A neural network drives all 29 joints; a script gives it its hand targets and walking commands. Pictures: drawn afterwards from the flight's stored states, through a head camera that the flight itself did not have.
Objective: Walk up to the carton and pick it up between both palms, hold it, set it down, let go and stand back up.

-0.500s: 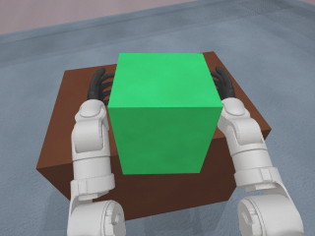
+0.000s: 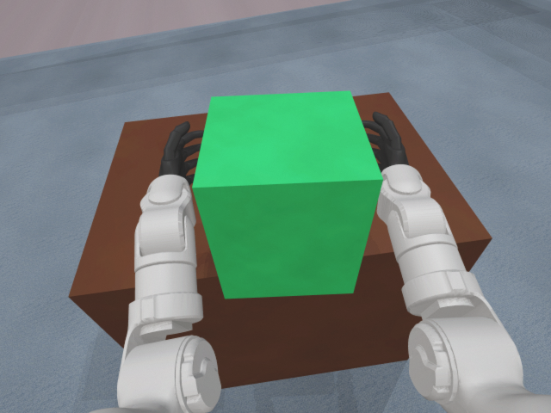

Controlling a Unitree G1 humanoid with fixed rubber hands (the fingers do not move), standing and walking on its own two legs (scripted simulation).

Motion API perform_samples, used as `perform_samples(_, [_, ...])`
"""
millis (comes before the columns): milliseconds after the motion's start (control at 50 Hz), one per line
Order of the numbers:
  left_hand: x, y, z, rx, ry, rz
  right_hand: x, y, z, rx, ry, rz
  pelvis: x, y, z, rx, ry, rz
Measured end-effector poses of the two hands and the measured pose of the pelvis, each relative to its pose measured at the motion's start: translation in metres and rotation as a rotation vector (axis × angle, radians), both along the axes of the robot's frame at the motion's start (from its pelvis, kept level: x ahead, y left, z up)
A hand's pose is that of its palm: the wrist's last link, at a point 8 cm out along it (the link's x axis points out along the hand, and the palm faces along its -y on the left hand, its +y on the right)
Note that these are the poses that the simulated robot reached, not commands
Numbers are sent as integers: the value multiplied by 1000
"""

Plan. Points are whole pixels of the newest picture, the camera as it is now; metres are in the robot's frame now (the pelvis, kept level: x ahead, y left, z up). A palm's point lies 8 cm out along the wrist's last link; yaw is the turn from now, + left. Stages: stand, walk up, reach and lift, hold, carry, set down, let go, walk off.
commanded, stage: set down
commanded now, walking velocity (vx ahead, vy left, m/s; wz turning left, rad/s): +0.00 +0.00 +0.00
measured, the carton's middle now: (285, 198) +0.41 +0.00 +0.09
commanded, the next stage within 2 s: none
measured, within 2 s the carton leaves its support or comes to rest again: rests again in 1.04 s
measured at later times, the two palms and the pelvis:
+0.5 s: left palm (184, 181) +0.41 +0.14 +0.14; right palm (388, 161) +0.42 -0.16 +0.15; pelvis +0.00 -0.01 +0.00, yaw +1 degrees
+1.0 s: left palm (189, 180) +0.43 +0.14 +0.13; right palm (383, 159) +0.44 -0.16 +0.13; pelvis +0.01 +0.00 +0.00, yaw +1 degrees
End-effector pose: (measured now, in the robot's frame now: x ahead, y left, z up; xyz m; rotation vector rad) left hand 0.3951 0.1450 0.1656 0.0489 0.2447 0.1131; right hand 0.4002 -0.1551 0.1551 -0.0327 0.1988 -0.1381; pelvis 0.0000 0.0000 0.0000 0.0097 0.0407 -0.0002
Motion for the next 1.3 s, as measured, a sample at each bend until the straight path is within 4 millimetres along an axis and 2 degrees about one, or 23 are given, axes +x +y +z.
perform_samples(180, [10, -13, -10, -28, 14, -13, 2, -13, -11, -25, 15, -16, -3, 0, 0, -2, 36, -3])
perform_samples(360, [10, -5, -31, -46, 35, 17, 13, -5, -13, -48, 39, 21, -4, -6, -1, -4, 66, 4])
perform_samples(560, [24, -6, -22, -17, 8, 7, 25, -6, -10, -33, 15, 15, 0, -5, -1, -4, 103, 18])
perform_samples(720, [30, -10, -36, -41, 36, -3, 27, -10, -23, -42, 48, 2, 2, -4, -1, -4, 115, 19])
perform_samples(880, [38, -11, -40, -38, 25, -3, 35, -11, -20, -43, 39, 5, 5, -5, -2, -4, 149, 17])
perform_samples(1000, [39, -4, -40, -24, 27, 15, 43, -4, -22, -34, 43, 26, 7, -4, -2, -3, 151, 18])
perform_samples(1300, [40, -6, -43, -26, 12, -2, 36, -7, -33, -31, 42, 9, 6, -4, -3, -6, 169, 34])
